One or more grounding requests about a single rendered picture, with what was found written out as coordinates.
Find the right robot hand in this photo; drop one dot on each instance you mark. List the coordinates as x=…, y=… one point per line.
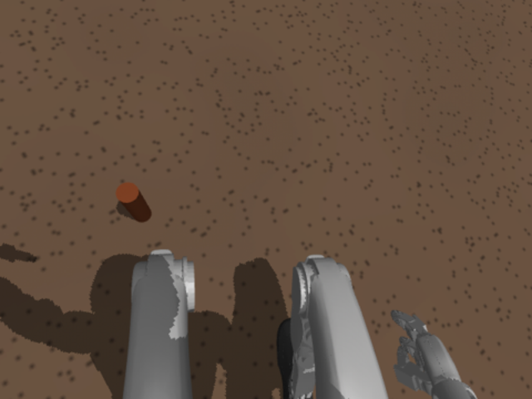
x=433, y=362

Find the right robot arm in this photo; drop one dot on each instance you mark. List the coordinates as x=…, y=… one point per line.
x=452, y=389

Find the can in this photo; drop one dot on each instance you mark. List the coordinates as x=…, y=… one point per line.
x=130, y=196

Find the right robot foot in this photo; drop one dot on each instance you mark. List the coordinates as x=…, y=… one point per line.
x=285, y=357

